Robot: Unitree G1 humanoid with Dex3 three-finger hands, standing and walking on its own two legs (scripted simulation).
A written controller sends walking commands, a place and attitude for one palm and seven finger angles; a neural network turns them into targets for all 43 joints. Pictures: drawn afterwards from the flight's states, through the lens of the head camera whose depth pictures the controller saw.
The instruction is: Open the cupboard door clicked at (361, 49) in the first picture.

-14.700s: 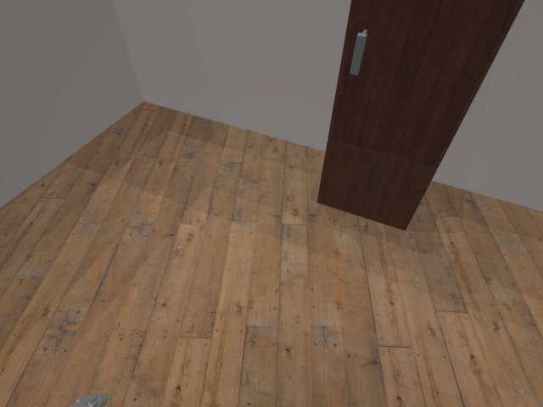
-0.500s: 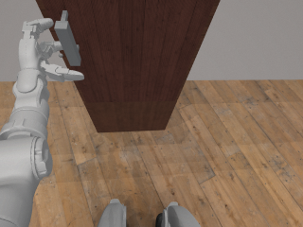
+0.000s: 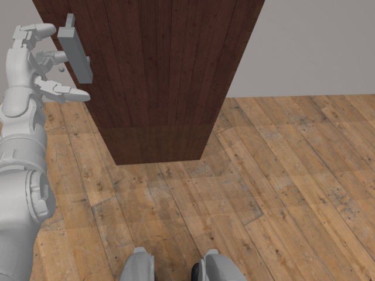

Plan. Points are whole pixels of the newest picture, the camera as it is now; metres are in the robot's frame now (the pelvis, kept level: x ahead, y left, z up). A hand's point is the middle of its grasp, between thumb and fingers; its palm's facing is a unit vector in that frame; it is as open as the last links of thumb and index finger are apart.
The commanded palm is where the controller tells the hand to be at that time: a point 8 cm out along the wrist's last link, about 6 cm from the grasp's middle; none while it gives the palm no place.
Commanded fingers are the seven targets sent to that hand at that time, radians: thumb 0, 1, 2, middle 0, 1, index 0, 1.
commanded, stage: move the hooked fingers beside the handle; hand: left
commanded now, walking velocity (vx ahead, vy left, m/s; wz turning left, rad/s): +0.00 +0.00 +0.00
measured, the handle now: (78, 50) +0.57 +0.21 +0.09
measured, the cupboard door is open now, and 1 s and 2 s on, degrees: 0 0 0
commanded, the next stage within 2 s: slide the fingers in behind the handle in 1.94 s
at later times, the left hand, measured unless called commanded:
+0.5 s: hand (56, 67) +0.52 +0.24 +0.09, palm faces +0.07 -1.00 +0.00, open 14.5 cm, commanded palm +0.50 +0.27 +0.09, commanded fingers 0.00 -0.50 0.30 -0.30 -1.20 -0.30 -1.20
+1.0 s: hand (41, 71) +0.50 +0.26 +0.10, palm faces +0.06 -1.00 +0.00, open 14.0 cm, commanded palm +0.49 +0.30 +0.09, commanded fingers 0.00 -0.50 0.30 -0.30 -1.20 -0.30 -1.20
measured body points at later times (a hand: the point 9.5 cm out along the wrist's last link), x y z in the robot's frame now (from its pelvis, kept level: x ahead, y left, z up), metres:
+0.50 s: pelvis +0.01 +0.01 +0.00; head +0.14 +0.03 +0.43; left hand +0.51 +0.29 +0.09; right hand +0.00 -0.26 -0.10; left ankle +0.02 +0.10 -0.68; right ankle +0.00 -0.12 -0.67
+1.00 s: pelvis +0.00 +0.01 +0.00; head +0.13 +0.03 +0.43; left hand +0.50 +0.32 +0.10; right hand -0.01 -0.27 -0.10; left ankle +0.02 +0.10 -0.68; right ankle +0.00 -0.12 -0.67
